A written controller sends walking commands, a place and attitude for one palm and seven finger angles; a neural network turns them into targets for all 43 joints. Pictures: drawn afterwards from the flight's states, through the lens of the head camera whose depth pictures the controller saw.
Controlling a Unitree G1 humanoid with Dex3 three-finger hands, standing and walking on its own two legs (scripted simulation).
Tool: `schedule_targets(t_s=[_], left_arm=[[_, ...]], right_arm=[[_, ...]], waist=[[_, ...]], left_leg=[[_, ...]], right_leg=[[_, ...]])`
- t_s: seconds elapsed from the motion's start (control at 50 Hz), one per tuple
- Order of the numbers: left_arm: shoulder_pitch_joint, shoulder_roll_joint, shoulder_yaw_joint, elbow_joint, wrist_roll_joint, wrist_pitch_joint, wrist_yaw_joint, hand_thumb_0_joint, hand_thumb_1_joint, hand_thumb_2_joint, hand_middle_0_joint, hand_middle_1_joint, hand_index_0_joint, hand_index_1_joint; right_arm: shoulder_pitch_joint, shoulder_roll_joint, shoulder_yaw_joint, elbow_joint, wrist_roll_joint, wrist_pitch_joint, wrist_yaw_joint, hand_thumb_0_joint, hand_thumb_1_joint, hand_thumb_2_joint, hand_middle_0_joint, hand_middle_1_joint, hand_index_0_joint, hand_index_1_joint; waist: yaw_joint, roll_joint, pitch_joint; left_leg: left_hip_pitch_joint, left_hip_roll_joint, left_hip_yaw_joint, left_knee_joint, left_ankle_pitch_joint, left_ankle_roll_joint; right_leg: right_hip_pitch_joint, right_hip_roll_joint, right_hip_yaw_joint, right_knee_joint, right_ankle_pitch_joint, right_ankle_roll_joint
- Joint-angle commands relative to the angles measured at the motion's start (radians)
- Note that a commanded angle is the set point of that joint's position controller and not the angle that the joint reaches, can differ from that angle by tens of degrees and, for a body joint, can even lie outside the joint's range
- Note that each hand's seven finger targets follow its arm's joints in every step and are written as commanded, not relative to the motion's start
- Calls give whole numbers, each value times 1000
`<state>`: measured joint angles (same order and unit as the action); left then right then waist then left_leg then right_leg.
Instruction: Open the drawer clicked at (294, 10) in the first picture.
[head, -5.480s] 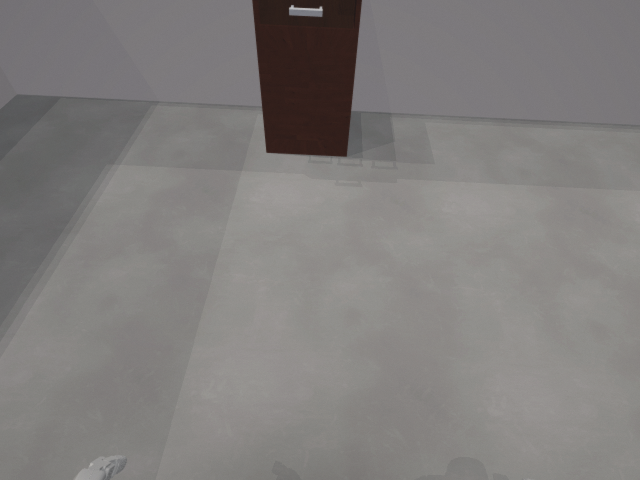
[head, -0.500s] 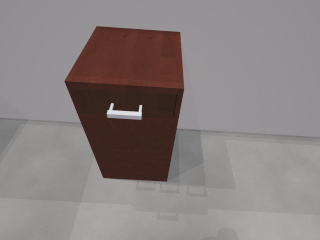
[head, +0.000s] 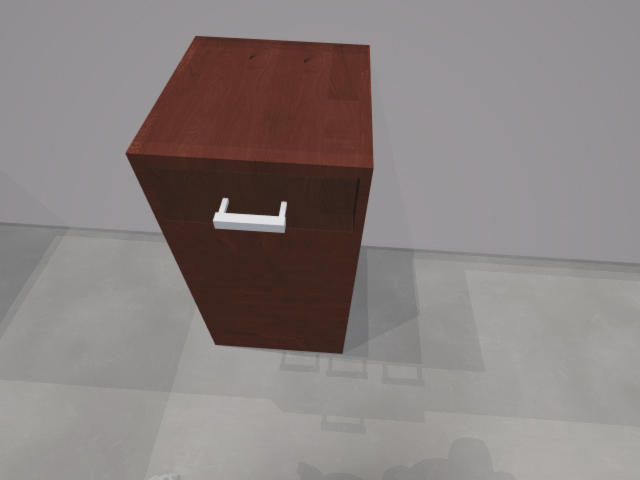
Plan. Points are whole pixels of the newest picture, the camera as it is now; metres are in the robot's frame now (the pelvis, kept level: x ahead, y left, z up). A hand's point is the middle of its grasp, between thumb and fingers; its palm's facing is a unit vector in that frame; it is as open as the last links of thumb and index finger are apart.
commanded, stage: come to a stop and stand still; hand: left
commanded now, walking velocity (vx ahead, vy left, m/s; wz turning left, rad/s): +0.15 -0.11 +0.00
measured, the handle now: (252, 214) +0.55 +0.16 -0.06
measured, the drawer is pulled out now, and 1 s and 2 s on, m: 0.00 0.00 0.00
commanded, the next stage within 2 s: look again from close up in 0.66 s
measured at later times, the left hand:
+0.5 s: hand out of the picture -0.02 +0.15 -0.17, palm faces +0.02 -0.98 -0.17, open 7.4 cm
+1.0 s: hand out of the picture -0.02 +0.19 -0.17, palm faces +0.02 -0.98 -0.18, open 7.4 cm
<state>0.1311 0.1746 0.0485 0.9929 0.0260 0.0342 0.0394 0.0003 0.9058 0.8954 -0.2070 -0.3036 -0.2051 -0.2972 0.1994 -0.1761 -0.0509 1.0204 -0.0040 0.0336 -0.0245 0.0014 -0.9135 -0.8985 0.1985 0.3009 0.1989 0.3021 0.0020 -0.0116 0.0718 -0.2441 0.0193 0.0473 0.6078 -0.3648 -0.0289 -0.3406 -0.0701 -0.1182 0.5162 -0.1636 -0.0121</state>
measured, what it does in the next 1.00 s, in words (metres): steps on the spot: left foot, then right foot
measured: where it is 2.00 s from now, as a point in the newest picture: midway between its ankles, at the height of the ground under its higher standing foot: outside the picture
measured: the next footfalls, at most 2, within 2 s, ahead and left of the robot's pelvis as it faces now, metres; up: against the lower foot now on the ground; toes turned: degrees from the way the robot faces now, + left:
left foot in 0.02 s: +0.03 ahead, +0.12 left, +0.00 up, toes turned +3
right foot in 0.32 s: +0.00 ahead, -0.11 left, +0.00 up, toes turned -4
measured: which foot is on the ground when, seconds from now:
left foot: up 0.00-0.00, down 0.02-1.00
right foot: down 0.00-0.02, up 0.04-0.30, down 0.32-1.00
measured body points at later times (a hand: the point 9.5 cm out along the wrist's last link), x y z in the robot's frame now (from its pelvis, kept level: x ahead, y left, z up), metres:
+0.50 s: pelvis +0.00 -0.02 +0.00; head +0.02 -0.01 +0.45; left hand -0.02 +0.20 -0.16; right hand -0.01 -0.24 -0.15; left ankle -0.01 +0.12 -0.73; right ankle -0.04 -0.10 -0.73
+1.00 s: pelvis -0.02 +0.01 +0.01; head -0.04 +0.03 +0.46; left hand -0.02 +0.24 -0.16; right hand -0.01 -0.22 -0.15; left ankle -0.01 +0.12 -0.73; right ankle -0.04 -0.10 -0.73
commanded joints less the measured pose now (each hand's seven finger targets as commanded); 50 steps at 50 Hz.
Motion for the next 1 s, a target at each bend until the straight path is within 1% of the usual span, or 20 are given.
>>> schedule_targets(t_s=[0.0, 0.02, 0.06, 0.12, 0.18, 0.24, 0.26, 0.28, 0.3, 0.32, 0.34, 0.36, 0.4, 0.46, 0.5, 0.56, 0.62, 0.72, 0.88, 0.98], left_arm=[[57, 50, 12, -53, -15, 0, -7, 0, 900, 900, -200, -300, -200, -300], [38, 59, 11, -43, -9, 4, -10, 0, 900, 900, -200, -300, -200, -300], [83, 59, 13, 1, -3, 8, -22, 0, 900, 900, -200, -300, -200, -300], [127, 49, 3, 38, -3, -9, -33, 0, 900, 900, -200, -300, -200, -300], [106, 33, -11, 40, -6, -20, -33, 0, 900, 900, -200, -300, -200, -300], [152, 25, -19, 71, -14, -33, -28, 0, 900, 900, -200, -300, -200, -300], [200, 34, -20, 96, -15, -42, -24, 0, 900, 900, -200, -300, -200, -300], [227, 60, -21, 114, -17, -50, -17, 0, 900, 900, -200, -300, -200, -300], [225, 184, -38, 43, 4, -57, -15, 0, 900, 900, -200, -300, -200, -300], [246, 95, -33, 49, 0, -52, -4, 0, 900, 900, -200, -300, -200, -300], [238, 97, -35, 41, -1, -58, -1, 0, 900, 900, -200, -300, -200, -300], [240, 90, -32, 30, -4, -64, -1, 0, 900, 900, -200, -300, -200, -300], [250, 86, -38, 19, -7, -72, 1, 0, 900, 900, -200, -300, -200, -300], [286, 94, -25, 23, -11, -72, 3, 0, 900, 900, -200, -300, -200, -300], [317, 90, -29, 26, -11, -66, 6, 0, 900, 900, -200, -300, -200, -300], [316, 89, -25, 24, -11, -59, 8, 0, 900, 900, -200, -300, -200, -300], [304, 80, -30, 20, -12, -56, 9, 0, 900, 900, -200, -300, -200, -300], [288, 71, -34, 22, -12, -52, 8, 0, 900, 900, -200, -300, -200, -300], [276, 71, -41, 31, -15, -53, 6, 0, 900, 900, -200, -300, -200, -300], [274, 68, -41, 42, -14, -50, 5, 0, 900, 900, -200, -300, -200, -300]], right_arm=[[137, -135, -12, -32, -22, -29, 3, 0, -900, -900, 200, 300, 200, 300], [65, -147, -7, -43, -24, -32, -3, 0, -900, -900, 200, 300, 200, 300], [-14, -123, 5, -40, -27, -35, -14, 0, -900, -900, 200, 300, 200, 300], [21, -117, 8, -18, -22, -45, -17, 0, -900, -900, 200, 300, 200, 300], [97, -125, 0, 17, -24, -46, -18, 0, -900, -900, 200, 300, 200, 300], [126, -123, -1, 47, -16, -49, -20, 0, -900, -900, 200, 300, 200, 300], [126, -111, 4, 57, -10, -53, -20, 0, -900, -900, 200, 300, 200, 300], [132, -83, 9, 58, -2, -58, -19, 0, -900, -900, 200, 300, 200, 300], [76, -140, 15, -33, -10, -53, -5, 0, -900, -900, 200, 300, 200, 300], [73, -108, 20, -55, -23, -58, -9, 0, -900, -900, 200, 300, 200, 300], [108, -84, 21, -46, -25, -56, -12, 0, -900, -900, 200, 300, 200, 300], [131, -71, 24, -42, -24, -54, -12, 0, -900, -900, 200, 300, 200, 300], [154, -48, 36, -37, -25, -55, -8, 0, -900, -900, 200, 300, 200, 300], [156, -50, 33, -18, -14, -61, -18, 0, -900, -900, 200, 300, 200, 300], [155, -49, 34, -17, -10, -53, -20, 0, -900, -900, 200, 300, 200, 300], [151, -54, 26, -11, -7, -43, -22, 0, -900, -900, 200, 300, 200, 300], [144, -54, 27, 0, -8, -41, -19, 0, -900, -900, 200, 300, 200, 300], [129, -68, 28, 9, -10, -41, -15, 0, -900, -900, 200, 300, 200, 300], [116, -81, 34, 19, -10, -39, -5, 0, -900, -900, 200, 300, 200, 300], [129, -83, 36, 32, -9, -41, -1, 0, -900, -900, 200, 300, 200, 300]], waist=[[-10, 241, -57], [-9, 260, -15], [28, 226, 33], [15, 157, 24], [-28, 134, 3], [-17, 129, -49], [0, 101, -71], [-8, 40, -90], [-6, -14, 79], [2, -98, -4], [-19, -181, -85], [-18, -229, -105], [-24, -140, -131], [-12, 12, -109], [-5, -18, -90], [-10, -37, -46], [-10, 35, -28], [-7, 36, 8], [-2, 6, 35], [0, 27, 26]], left_leg=[[-21, 280, -318, -427, 23, 103], [-135, 310, -385, -497, -83, 149], [-164, 252, -292, -506, -150, 148], [-17, 216, -209, -467, -21, 147], [105, 235, -216, -419, 123, 173], [157, 203, -177, -312, 354, 150], [139, 171, -139, -252, 419, 119], [88, 132, -94, -208, 404, 79], [13, 52, -74, -209, 172, 42], [-23, 63, -60, -120, 78, 41], [-11, 45, -50, -61, 134, 49], [-25, 29, -39, -32, 111, 48], [-15, 17, -24, -37, 123, 52], [-3, 43, -27, -74, 279, 54], [4, 49, -18, -58, 304, 55], [-10, 52, -14, -69, 246, 50], [27, 67, -25, -93, 291, 50], [21, 82, -45, -135, 289, 53], [6, 76, -67, -198, 200, 56], [-11, 80, -80, -244, 146, 58]], right_leg=[[-44, 15, 59, 92, -239, 20], [-9, 27, 96, 183, -272, 26], [7, 27, 139, 296, -214, 19], [-50, 30, 119, 289, -197, 28], [-44, 27, 95, 158, -256, 33], [67, 35, 80, -71, -137, 32], [149, 21, 91, -180, -3, 29], [232, -30, 157, -199, 110, 10], [115, -12, 133, -173, -31, -9], [82, -40, 181, -155, -121, -14], [123, -58, 227, -174, -55, -38], [134, -86, 244, -199, -28, -49], [183, -95, 243, -151, 204, -70], [226, -69, 185, -62, 477, -51], [229, -59, 176, -52, 549, -37], [211, -63, 170, -68, 496, -34], [171, -42, 164, -82, 350, -32], [140, -25, 156, -110, 176, -26], [124, -25, 163, -161, 16, -15], [142, -22, 155, -166, -27, -8]])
